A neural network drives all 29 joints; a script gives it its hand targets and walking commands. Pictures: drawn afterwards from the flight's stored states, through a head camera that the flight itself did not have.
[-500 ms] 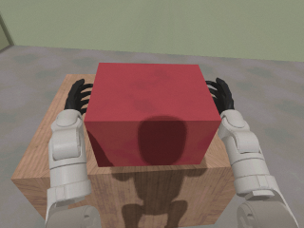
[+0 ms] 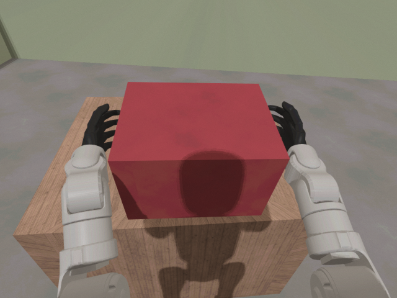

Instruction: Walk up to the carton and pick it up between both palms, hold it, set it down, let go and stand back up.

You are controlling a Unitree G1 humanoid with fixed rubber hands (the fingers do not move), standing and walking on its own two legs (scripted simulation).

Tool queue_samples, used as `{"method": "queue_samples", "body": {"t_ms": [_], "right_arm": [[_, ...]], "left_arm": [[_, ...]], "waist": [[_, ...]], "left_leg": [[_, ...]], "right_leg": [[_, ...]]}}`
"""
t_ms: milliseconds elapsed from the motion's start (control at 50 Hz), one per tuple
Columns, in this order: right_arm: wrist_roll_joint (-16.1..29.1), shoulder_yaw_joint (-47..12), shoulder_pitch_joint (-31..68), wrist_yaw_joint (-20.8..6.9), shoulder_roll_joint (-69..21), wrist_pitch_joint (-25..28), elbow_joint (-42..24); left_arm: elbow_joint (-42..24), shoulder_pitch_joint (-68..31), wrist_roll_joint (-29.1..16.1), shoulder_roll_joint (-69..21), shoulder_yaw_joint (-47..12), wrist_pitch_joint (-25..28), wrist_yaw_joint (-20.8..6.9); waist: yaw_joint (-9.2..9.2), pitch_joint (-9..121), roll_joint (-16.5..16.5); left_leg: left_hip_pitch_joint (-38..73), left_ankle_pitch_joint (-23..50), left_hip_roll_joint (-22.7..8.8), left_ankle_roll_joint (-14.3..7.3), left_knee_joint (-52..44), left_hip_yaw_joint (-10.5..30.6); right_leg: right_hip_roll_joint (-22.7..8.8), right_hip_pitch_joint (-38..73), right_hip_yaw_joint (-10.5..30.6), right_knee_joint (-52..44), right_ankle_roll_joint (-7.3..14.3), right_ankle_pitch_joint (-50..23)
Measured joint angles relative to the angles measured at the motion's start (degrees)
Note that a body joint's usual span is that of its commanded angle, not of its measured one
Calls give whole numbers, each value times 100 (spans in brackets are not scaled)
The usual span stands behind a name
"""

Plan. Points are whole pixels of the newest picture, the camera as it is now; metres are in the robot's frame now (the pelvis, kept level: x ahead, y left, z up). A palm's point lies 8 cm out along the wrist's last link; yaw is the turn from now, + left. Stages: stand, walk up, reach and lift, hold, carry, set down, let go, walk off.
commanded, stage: hold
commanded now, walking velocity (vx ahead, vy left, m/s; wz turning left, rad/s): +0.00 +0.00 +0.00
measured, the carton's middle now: (195, 149) +0.39 +0.00 +0.14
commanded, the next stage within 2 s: none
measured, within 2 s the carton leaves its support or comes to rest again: neither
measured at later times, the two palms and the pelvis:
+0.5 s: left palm (97, 146) +0.35 +0.18 +0.19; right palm (294, 143) +0.35 -0.19 +0.19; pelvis -0.01 +0.00 +0.00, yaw +0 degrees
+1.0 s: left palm (98, 147) +0.35 +0.18 +0.18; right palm (294, 144) +0.35 -0.19 +0.19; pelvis +0.00 +0.00 +0.00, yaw +0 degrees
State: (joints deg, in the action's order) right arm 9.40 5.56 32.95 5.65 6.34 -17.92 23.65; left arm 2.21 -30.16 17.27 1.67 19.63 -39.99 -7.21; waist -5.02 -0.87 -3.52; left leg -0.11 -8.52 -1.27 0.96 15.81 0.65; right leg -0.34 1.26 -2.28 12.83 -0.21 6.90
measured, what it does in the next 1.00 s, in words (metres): stands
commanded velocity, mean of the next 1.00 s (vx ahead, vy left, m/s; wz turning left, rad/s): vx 0.00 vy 0.00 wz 0.00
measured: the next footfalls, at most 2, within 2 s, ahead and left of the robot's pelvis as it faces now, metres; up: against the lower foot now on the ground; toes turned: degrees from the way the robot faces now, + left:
none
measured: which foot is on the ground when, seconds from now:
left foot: down 0.00-1.00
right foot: down 0.00-1.00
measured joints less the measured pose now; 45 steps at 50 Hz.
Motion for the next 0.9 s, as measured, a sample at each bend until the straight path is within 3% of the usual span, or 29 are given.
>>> {"method": "queue_samples", "body": {"t_ms": [520, 900], "right_arm": [[-137, 128, 167, -47, -49, -24, 250], [-63, 68, 65, -45, -6, 50, 153]], "left_arm": [[303, -202, 69, -21, 125, 16, -26], [171, -78, 30, -16, 17, 52, 15]], "waist": [[33, -5, -5], [-14, 8, 15]], "left_leg": [[1, 60, -10, 1, -38, -21], [-26, 25, -2, -2, 5, -10]], "right_leg": [[9, -51, 18, 52, 15, -22], [0, -45, 6, 38, 3, -12]]}}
